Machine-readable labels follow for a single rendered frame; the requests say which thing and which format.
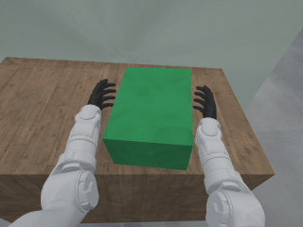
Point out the carton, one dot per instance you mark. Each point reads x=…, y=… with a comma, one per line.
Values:
x=150, y=123

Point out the left robot upper arm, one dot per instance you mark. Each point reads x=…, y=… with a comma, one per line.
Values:
x=66, y=200

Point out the pedestal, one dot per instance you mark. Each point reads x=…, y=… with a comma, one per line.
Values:
x=39, y=99

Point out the robot right forearm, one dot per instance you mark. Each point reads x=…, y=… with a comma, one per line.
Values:
x=215, y=161

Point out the robot left hand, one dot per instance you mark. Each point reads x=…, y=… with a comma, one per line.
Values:
x=97, y=97

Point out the right robot upper arm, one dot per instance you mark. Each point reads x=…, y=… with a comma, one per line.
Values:
x=226, y=208

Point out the robot right hand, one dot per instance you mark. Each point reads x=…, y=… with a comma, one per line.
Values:
x=209, y=110

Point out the robot left forearm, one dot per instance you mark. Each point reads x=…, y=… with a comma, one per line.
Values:
x=82, y=143

